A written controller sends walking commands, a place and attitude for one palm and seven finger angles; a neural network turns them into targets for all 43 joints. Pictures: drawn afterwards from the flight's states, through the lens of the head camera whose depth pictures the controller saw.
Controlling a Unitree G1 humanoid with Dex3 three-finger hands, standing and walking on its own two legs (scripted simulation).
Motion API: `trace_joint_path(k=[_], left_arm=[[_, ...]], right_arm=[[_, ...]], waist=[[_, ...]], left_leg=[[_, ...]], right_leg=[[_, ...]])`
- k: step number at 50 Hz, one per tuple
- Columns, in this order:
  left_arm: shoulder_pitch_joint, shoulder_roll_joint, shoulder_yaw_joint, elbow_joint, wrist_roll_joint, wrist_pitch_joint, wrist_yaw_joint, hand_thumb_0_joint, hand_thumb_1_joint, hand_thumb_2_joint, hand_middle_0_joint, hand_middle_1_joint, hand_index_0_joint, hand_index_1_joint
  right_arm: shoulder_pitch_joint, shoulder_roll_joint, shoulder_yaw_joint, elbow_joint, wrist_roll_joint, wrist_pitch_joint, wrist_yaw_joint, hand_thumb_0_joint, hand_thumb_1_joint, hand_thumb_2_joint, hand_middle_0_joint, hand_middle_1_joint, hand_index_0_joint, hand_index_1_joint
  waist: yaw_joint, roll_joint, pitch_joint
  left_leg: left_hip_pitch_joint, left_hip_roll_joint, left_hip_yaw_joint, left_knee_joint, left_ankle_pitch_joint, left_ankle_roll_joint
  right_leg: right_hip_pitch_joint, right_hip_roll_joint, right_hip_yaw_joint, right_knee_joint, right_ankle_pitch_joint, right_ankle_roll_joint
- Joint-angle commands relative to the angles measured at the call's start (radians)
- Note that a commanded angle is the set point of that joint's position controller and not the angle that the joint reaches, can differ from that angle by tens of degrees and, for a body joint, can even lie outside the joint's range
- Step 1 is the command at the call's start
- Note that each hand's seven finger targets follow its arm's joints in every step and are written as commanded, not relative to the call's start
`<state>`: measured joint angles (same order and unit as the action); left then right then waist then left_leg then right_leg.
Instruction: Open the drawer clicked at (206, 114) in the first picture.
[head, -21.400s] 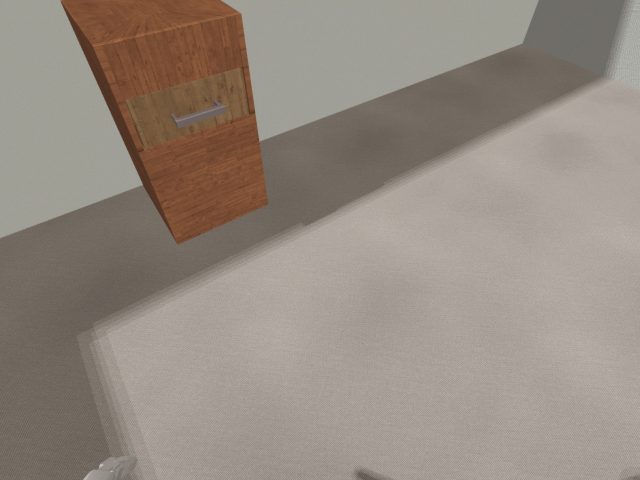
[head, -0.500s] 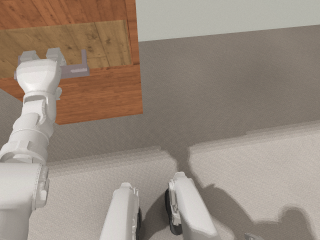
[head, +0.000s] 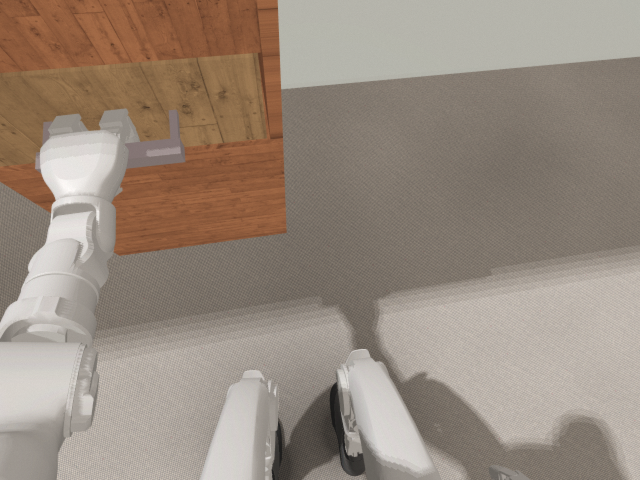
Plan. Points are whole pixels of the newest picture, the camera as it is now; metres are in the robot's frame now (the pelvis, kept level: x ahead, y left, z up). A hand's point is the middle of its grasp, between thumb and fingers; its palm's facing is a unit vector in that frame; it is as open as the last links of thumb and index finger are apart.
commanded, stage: pull the drawer open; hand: left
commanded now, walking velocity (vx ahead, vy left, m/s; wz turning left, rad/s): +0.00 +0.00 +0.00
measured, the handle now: (113, 141) +0.53 +0.24 -0.04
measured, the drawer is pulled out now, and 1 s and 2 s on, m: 0.00 0.09 0.17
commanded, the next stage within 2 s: none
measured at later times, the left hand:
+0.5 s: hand (109, 205) +0.46 +0.25 -0.06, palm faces -0.05 -0.06 -1.00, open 5.5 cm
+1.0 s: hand (110, 244) +0.40 +0.24 -0.06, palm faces -0.05 -0.06 -1.00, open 5.5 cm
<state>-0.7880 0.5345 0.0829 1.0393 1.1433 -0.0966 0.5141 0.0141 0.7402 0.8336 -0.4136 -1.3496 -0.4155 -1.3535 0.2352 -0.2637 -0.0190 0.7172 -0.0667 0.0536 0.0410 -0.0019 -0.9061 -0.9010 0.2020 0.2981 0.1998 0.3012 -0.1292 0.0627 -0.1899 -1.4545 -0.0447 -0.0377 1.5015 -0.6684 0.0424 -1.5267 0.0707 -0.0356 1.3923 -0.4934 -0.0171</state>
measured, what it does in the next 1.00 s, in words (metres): stands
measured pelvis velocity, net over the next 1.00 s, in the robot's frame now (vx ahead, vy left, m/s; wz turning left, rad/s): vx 0.01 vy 0.00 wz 0.01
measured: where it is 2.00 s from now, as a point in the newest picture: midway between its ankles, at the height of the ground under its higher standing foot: (308, 462)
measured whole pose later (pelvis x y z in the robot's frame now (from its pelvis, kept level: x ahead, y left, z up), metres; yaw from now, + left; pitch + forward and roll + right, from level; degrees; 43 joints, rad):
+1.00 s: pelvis +0.01 +0.00 +0.02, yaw +0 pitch +32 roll -1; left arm -0.43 0.38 0.07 0.82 1.14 -0.11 0.62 0.02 0.73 0.80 -0.41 -1.35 -0.42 -1.35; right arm 0.16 -0.25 -0.05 0.70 -0.07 0.09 0.04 0.00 -0.91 -0.90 0.20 0.30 0.20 0.30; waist -0.05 0.04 -0.20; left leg -1.30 -0.04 -0.01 1.41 -0.67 0.04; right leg -1.39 0.07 0.00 1.34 -0.51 -0.02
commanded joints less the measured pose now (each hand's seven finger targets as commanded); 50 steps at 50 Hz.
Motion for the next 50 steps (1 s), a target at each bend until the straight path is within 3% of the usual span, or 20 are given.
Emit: trace_joint_path(k=[1,4,5,11,13,14,17,21,23,26,27,32,38,40,44,48,50], left_arm=[[-0.179,0.207,0.058,-0.194,-0.034,0.004,0.05,0.0,0.9,0.9,-0.4,-1.35,-0.4,-1.35],[-0.143,0.199,0.057,-0.206,-0.038,0.004,0.05,0.0,0.9,0.9,-0.4,-1.35,-0.4,-1.35],[-0.131,0.166,0.039,-0.198,-0.045,0.004,0.048,0.0,0.9,0.9,-0.4,-1.35,-0.4,-1.35],[-0.066,0.172,0.063,-0.232,-0.036,-0.016,0.069,0.0,0.9,0.9,-0.4,-1.35,-0.4,-1.35],[-0.034,0.157,0.061,-0.207,-0.032,-0.015,0.077,0.0,0.9,0.9,-0.4,-1.35,-0.4,-1.35],[-0.03,0.153,0.058,-0.213,-0.028,-0.015,0.082,0.0,0.9,0.9,-0.4,-1.35,-0.4,-1.35],[0.008,0.155,0.077,-0.247,-0.021,-0.018,0.1,0.0,0.9,0.9,-0.4,-1.35,-0.4,-1.35],[0.056,0.143,0.085,-0.277,-0.021,-0.012,0.113,0.0,0.9,0.9,-0.4,-1.35,-0.4,-1.35],[0.072,0.108,0.065,-0.295,-0.025,-0.008,0.119,0.0,0.9,0.9,-0.4,-1.35,-0.4,-1.35],[0.099,0.117,0.08,-0.32,-0.029,-0.006,0.125,0.0,0.9,0.9,-0.4,-1.35,-0.4,-1.35],[0.097,0.094,0.063,-0.332,-0.026,-0.005,0.128,0.0,0.9,0.9,-0.4,-1.35,-0.4,-1.35],[0.111,0.058,0.042,-0.35,-0.023,0.004,0.142,0.0,0.9,0.9,-0.4,-1.35,-0.4,-1.35],[0.16,0.059,0.048,-0.341,-0.03,0.0,0.146,0.0,0.9,0.9,-0.4,-1.35,-0.4,-1.35],[0.17,0.085,0.072,-0.342,-0.032,-0.005,0.147,0.0,0.9,0.9,-0.4,-1.35,-0.4,-1.35],[0.199,0.067,0.061,-0.367,-0.016,-0.014,0.161,0.0,0.9,0.9,-0.4,-1.35,-0.4,-1.35],[0.24,0.065,0.073,-0.371,-0.021,-0.011,0.166,0.0,0.9,0.9,-0.4,-1.35,-0.4,-1.35],[0.259,0.08,0.089,-0.4,-0.027,-0.012,0.168,0.0,0.9,0.9,-0.4,-1.35,-0.4,-1.35]], right_arm=[[0.19,-0.17,-0.064,-0.044,0.004,0.002,-0.011,0.0,-0.9,-0.9,0.2,0.3,0.2,0.3],[0.179,-0.167,-0.064,-0.047,0.005,0.006,-0.013,0.0,-0.9,-0.9,0.2,0.3,0.2,0.3],[0.177,-0.161,-0.064,-0.046,0.006,0.003,-0.012,0.0,-0.9,-0.9,0.2,0.3,0.2,0.3],[0.165,-0.163,-0.065,-0.047,0.0,0.008,-0.012,0.0,-0.9,-0.9,0.2,0.3,0.2,0.3],[0.161,-0.161,-0.067,-0.044,-0.002,0.011,-0.012,0.0,-0.9,-0.9,0.2,0.3,0.2,0.3],[0.156,-0.16,-0.067,-0.047,-0.003,0.011,-0.011,0.0,-0.9,-0.9,0.2,0.3,0.2,0.3],[0.15,-0.157,-0.071,-0.052,-0.006,0.018,-0.009,0.0,-0.9,-0.9,0.2,0.3,0.2,0.3],[0.142,-0.153,-0.075,-0.063,-0.004,0.026,-0.008,0.0,-0.9,-0.9,0.2,0.3,0.2,0.3],[0.134,-0.149,-0.08,-0.065,-0.003,0.029,-0.005,0.0,-0.9,-0.9,0.2,0.3,0.2,0.3],[0.128,-0.148,-0.08,-0.07,-0.002,0.03,-0.008,0.0,-0.9,-0.9,0.2,0.3,0.2,0.3],[0.123,-0.147,-0.083,-0.074,-0.001,0.031,-0.008,0.0,-0.9,-0.9,0.2,0.3,0.2,0.3],[0.113,-0.147,-0.086,-0.07,-0.002,0.031,-0.009,0.0,-0.9,-0.9,0.2,0.3,0.2,0.3],[0.084,-0.139,-0.081,-0.07,-0.005,0.025,-0.015,0.0,-0.9,-0.9,0.2,0.3,0.2,0.3],[0.07,-0.141,-0.077,-0.071,-0.006,0.023,-0.016,0.0,-0.9,-0.9,0.2,0.3,0.2,0.3],[0.06,-0.134,-0.08,-0.076,-0.005,0.019,-0.015,0.0,-0.9,-0.9,0.2,0.3,0.2,0.3],[0.045,-0.131,-0.082,-0.08,-0.003,0.019,-0.017,0.0,-0.9,-0.9,0.2,0.3,0.2,0.3],[0.034,-0.131,-0.08,-0.085,-0.003,0.016,-0.018,0.0,-0.9,-0.9,0.2,0.3,0.2,0.3]], waist=[[0.036,0.093,-0.671],[0.039,0.066,-0.64],[0.03,0.05,-0.623],[0.057,0.051,-0.607],[0.052,0.012,-0.568],[0.055,0.022,-0.558],[0.075,0.047,-0.599],[0.088,0.033,-0.612],[0.084,0.031,-0.621],[0.093,0.019,-0.618],[0.087,0.024,-0.63],[0.08,0.033,-0.599],[0.088,-0.001,-0.56],[0.096,-0.014,-0.548],[0.11,0.015,-0.556],[0.108,-0.029,-0.554],[0.124,-0.011,-0.562]], left_leg=[[0.421,0.039,-0.033,-0.211,0.575,-0.018],[0.408,0.04,-0.026,-0.219,0.557,-0.014],[0.405,0.041,-0.026,-0.223,0.56,-0.011],[0.416,0.04,-0.021,-0.227,0.589,-0.014],[0.387,0.038,-0.014,-0.223,0.575,-0.009],[0.382,0.037,-0.012,-0.225,0.565,-0.01],[0.426,0.039,-0.013,-0.226,0.622,-0.016],[0.449,0.041,-0.018,-0.233,0.668,-0.019],[0.46,0.04,-0.012,-0.234,0.66,-0.018],[0.468,0.042,-0.016,-0.243,0.673,-0.018],[0.485,0.043,-0.02,-0.243,0.675,-0.019],[0.532,0.051,-0.031,-0.254,0.698,-0.029],[0.444,0.03,0.004,-0.255,0.577,-0.014],[0.407,0.025,0.009,-0.253,0.535,-0.011],[0.409,0.02,0.015,-0.255,0.534,-0.013],[0.38,0.017,0.018,-0.247,0.502,-0.009],[0.373,0.012,0.02,-0.253,0.493,-0.011]], right_leg=[[0.509,-0.018,-0.002,-0.104,0.404,-0.026],[0.524,-0.017,0.003,-0.116,0.405,-0.025],[0.525,-0.018,0.003,-0.121,0.412,-0.024],[0.533,-0.021,0.009,-0.116,0.435,-0.027],[0.537,-0.019,0.013,-0.121,0.442,-0.027],[0.533,-0.02,0.014,-0.122,0.436,-0.028],[0.545,-0.022,0.015,-0.11,0.473,-0.03],[0.575,-0.026,0.018,-0.11,0.515,-0.028],[0.582,-0.025,0.018,-0.118,0.515,-0.027],[0.599,-0.027,0.019,-0.118,0.53,-0.026],[0.59,-0.027,0.02,-0.122,0.524,-0.026],[0.542,-0.026,0.006,-0.13,0.486,-0.024],[0.599,-0.024,0.026,-0.147,0.477,-0.028],[0.611,-0.024,0.034,-0.145,0.46,-0.031],[0.617,-0.026,0.039,-0.142,0.465,-0.033],[0.631,-0.024,0.047,-0.145,0.455,-0.03],[0.649,-0.024,0.051,-0.142,0.451,-0.033]])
